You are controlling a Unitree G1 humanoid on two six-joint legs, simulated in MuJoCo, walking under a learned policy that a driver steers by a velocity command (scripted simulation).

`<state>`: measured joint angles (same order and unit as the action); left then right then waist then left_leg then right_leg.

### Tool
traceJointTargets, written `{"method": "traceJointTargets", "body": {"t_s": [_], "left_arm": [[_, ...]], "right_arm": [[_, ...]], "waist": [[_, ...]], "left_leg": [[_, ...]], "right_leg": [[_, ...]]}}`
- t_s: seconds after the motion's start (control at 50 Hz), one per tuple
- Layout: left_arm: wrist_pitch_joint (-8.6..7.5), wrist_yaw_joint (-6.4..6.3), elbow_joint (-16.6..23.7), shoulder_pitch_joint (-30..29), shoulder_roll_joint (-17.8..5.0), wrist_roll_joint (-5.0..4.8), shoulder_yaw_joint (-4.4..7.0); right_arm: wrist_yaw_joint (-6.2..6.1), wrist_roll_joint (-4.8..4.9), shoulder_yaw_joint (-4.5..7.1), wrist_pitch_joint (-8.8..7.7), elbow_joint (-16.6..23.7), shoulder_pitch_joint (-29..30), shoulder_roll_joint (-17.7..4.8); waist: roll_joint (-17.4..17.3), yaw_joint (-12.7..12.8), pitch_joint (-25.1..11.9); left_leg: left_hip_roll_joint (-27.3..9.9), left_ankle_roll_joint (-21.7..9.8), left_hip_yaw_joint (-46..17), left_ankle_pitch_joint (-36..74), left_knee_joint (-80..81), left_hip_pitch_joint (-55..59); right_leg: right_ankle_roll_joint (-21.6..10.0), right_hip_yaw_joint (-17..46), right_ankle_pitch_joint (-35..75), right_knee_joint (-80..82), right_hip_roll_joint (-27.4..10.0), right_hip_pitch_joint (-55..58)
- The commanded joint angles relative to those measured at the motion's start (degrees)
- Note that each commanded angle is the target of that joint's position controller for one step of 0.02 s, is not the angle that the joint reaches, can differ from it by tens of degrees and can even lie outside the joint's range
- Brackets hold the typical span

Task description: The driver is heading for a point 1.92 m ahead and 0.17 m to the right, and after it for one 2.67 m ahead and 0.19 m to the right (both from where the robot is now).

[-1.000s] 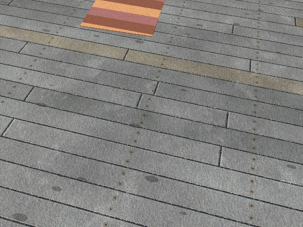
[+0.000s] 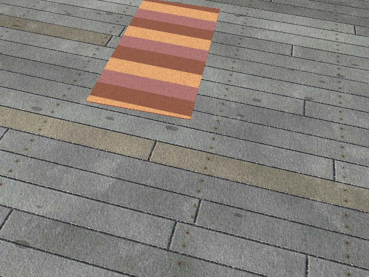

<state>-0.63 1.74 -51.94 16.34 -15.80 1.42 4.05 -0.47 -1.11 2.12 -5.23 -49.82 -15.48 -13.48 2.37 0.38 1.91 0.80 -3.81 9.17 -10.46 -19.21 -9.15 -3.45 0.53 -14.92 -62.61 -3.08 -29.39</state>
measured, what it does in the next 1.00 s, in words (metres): walks ahead: right foot, then left foot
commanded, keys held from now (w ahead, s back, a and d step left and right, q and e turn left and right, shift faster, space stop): w+e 0.38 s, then w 0.18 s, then w+q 0.44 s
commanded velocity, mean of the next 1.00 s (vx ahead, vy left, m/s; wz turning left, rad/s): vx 0.50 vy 0.00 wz -0.18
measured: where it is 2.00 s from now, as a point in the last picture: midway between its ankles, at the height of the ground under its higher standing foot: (212, 158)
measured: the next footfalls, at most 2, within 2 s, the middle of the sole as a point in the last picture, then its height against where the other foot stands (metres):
right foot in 0.34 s outside the picture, level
left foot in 0.90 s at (202, 236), level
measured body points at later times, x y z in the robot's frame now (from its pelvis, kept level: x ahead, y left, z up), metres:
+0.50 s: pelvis +0.25 -0.07 -0.01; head +0.28 -0.08 +0.44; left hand +0.41 +0.17 -0.14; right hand +0.26 -0.34 -0.14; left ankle +0.23 +0.09 -0.66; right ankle +0.27 -0.11 -0.75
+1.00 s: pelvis +0.54 -0.10 -0.02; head +0.57 -0.10 +0.43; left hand +0.61 +0.15 -0.16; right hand +0.61 -0.38 -0.14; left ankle +0.61 -0.06 -0.75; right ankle +0.36 -0.16 -0.64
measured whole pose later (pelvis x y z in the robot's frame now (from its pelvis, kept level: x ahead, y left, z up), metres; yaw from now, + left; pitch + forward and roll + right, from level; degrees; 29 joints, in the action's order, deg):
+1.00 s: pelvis +0.54 -0.10 -0.02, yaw -8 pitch +0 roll +0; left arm -4.6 -0.3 -53.0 17.6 -13.6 1.3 1.4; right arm 1.3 -0.8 3.6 -2.0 -48.4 -10.9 -15.1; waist 0.8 0.4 3.4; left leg 6.2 -7.7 3.7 -10.5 -31.0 -20.8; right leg -3.0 -1.5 -21.1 -68.7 1.7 -14.8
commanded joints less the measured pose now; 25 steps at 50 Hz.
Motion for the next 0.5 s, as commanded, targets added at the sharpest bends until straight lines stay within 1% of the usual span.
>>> {"method": "traceJointTargets", "body": {"t_s": [0.02, 0.08, 0.12, 0.16, 0.22, 0.24, 0.26, 0.28, 0.3, 0.32, 0.34, 0.36, 0.38, 0.4, 0.42, 0.44, 0.46, 0.48, 0.5], "left_arm": [[0.66, 0.96, 3.26, -0.37, -0.66, 0.38, 0.18], [0.64, 1.54, 5.56, -6.30, -0.25, 0.27, -0.21], [0.44, 1.94, 7.00, -10.27, 0.40, 0.30, -0.77], [0.34, 2.32, 8.62, -14.25, 0.69, 0.50, -1.27], [0.25, 2.57, 10.39, -17.54, 0.10, 0.76, -1.39], [0.24, 2.49, 10.63, -17.47, -0.19, 0.84, -1.28], [0.29, 2.28, 10.56, -16.57, -0.58, 0.90, -1.07], [0.30, 1.96, 10.12, -14.47, -1.16, 0.95, -0.75], [0.11, 1.60, 9.04, -10.23, -2.04, 0.89, -0.20], [-0.41, 1.07, 7.13, -3.58, -3.30, 1.02, 0.65], [-0.84, 0.17, 4.21, 5.96, -6.64, 1.71, 2.21], [-0.58, -0.69, 4.62, 6.38, -14.01, 1.70, 4.09], [0.14, -0.81, 5.65, 7.45, -14.97, -0.22, 4.27], [0.40, -1.40, 4.88, 4.81, -13.14, -0.50, 3.76], [0.04, -1.65, 4.62, 2.10, -9.22, -0.77, 2.75], [-0.54, -1.81, 4.72, -0.69, -6.65, -0.75, 1.98], [-1.13, -1.94, 4.75, -2.46, -4.98, -1.06, 1.33], [-1.92, -1.77, 4.67, -2.53, -4.00, -1.14, 0.88], [-2.69, -1.62, 3.99, -1.38, -4.19, -1.33, 0.78]], "right_arm": [[-0.27, 0.40, 1.35, -1.49, 1.44, -2.30, -5.56], [-0.28, 0.08, 1.32, -1.29, 0.09, -4.45, -5.18], [-0.32, 0.04, 1.39, -1.20, -0.45, -5.05, -5.56], [-0.54, 0.07, 1.62, -1.07, -1.29, -6.79, -6.44], [-0.90, -0.06, 1.92, -0.34, -2.71, -9.31, -7.40], [-1.06, -0.13, 2.00, 0.01, -2.95, -9.36, -7.81], [-1.23, -0.19, 2.17, 0.35, -3.07, -9.15, -8.55], [-1.39, -0.22, 2.42, 0.77, -3.19, -8.96, -9.53], [-1.42, -0.26, 2.69, 1.40, -3.21, -8.72, -10.46], [-1.30, -0.11, 2.87, 1.99, -2.96, -8.39, -11.13], [-1.07, -0.04, 2.76, 2.15, -1.78, -7.27, -10.79], [0.07, 0.62, 1.34, 1.65, 2.49, -8.98, -3.80], [0.40, 0.16, 2.20, 0.86, 4.95, -2.18, -7.99], [0.70, 0.56, 1.90, 0.18, 6.07, 1.60, -7.31], [0.66, 0.87, 1.47, -0.41, 5.15, 0.12, -6.57], [0.54, 0.40, 1.55, -0.13, 3.94, -1.08, -6.29], [0.60, -0.71, 1.47, 0.93, 3.39, -2.97, -5.96], [0.77, -1.38, 1.44, 2.06, 2.66, -4.07, -5.60], [1.08, -1.58, 1.39, 2.86, 2.67, -4.31, -5.06]], "waist": [[-6.66, 0.46, 0.53], [-6.26, -0.35, 2.26], [-6.25, -1.02, 3.04], [-6.31, -2.12, 3.74], [-6.14, -2.86, 4.26], [-6.39, -2.46, 3.88], [-7.07, -1.75, 2.87], [-8.00, -0.64, 1.21], [-8.30, 1.25, -1.35], [-7.66, 4.00, -5.31], [-3.72, 8.59, -10.45], [10.07, 5.18, -15.09], [4.04, 7.03, -17.78], [0.15, 5.84, -9.66], [-2.70, 3.20, -4.92], [-4.24, 0.58, -2.09], [-3.42, -1.42, -2.02], [-2.99, -2.03, -2.62], [-2.54, -2.36, -2.78]], "left_leg": [[-15.82, -4.20, -9.06, 10.42, 11.82, 3.73], [-14.91, -4.29, -4.45, 13.47, 12.06, 4.88], [-14.28, -3.86, -1.34, 16.03, 11.61, 5.19], [-15.08, -3.68, 0.66, 18.63, 11.24, 6.95], [-16.50, -3.19, 3.08, 25.50, 8.44, 12.34], [-16.72, -2.87, 4.12, 31.53, 6.22, 13.87], [-16.82, -2.54, 5.15, 40.34, 2.90, 15.15], [-16.99, -2.33, 5.91, 49.03, -1.76, 16.16], [-17.02, -2.33, 6.35, 54.54, -9.10, 16.55], [-16.82, -1.92, 6.67, 52.33, -19.74, 14.04], [-15.48, 0.07, 7.13, 38.76, -35.52, 3.93], [-5.72, 3.79, 6.16, -10.71, -56.97, -22.38], [-0.10, 4.59, -7.37, -20.07, -65.05, -31.41], [-4.21, 3.73, -10.31, -13.57, -63.04, -35.71], [-6.40, 3.26, -10.00, -9.05, -57.07, -32.70], [-7.85, 3.29, -10.11, -7.94, -52.37, -28.69], [-8.44, 3.81, -10.30, -7.36, -49.55, -24.58], [-8.65, 4.14, -10.23, -7.00, -47.74, -21.69], [-8.34, 4.54, -9.53, -6.82, -46.39, -20.96]], "right_leg": [[1.04, 1.09, 5.75, -0.46, -2.84, -8.42], [1.63, -0.14, 10.99, 6.50, -2.77, -11.16], [1.46, -2.04, 14.35, 13.54, -2.17, -9.50], [0.55, -4.50, 15.34, 19.03, -1.65, -8.07], [-1.76, -7.15, 11.60, 23.98, -0.34, -6.81], [-2.77, -8.08, 9.29, 25.19, 0.75, -5.30], [-3.91, -9.27, 6.38, 25.88, 2.45, -2.79], [-5.17, -10.32, 2.93, 26.16, 4.46, 0.50], [-6.62, -10.78, 0.00, 27.10, 6.63, 5.17], [-8.26, -10.21, -0.32, 30.20, 8.54, 13.43], [-10.87, -3.53, -0.79, 34.86, 5.52, 27.77], [-18.88, 25.22, -2.38, 37.12, -12.53, 46.34], [-21.62, 42.70, 0.34, 45.56, -16.68, 47.89], [-19.60, 31.70, 5.40, 46.59, -15.82, 42.73], [-17.01, 25.28, 11.94, 47.24, -13.82, 34.90], [-14.42, 19.82, 18.22, 48.03, -10.62, 28.83], [-13.23, 15.95, 21.33, 49.14, -8.52, 25.03], [-12.53, 13.79, 24.22, 49.72, -7.24, 23.14], [-12.63, 12.49, 26.89, 50.37, -6.54, 22.36]]}}
Keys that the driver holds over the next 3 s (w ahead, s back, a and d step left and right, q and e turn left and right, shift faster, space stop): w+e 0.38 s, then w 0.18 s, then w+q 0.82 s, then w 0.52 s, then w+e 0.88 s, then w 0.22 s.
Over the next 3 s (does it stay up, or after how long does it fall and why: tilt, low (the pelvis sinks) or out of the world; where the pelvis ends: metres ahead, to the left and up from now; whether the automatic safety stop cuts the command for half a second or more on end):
stays up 1.60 -0.10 -0.02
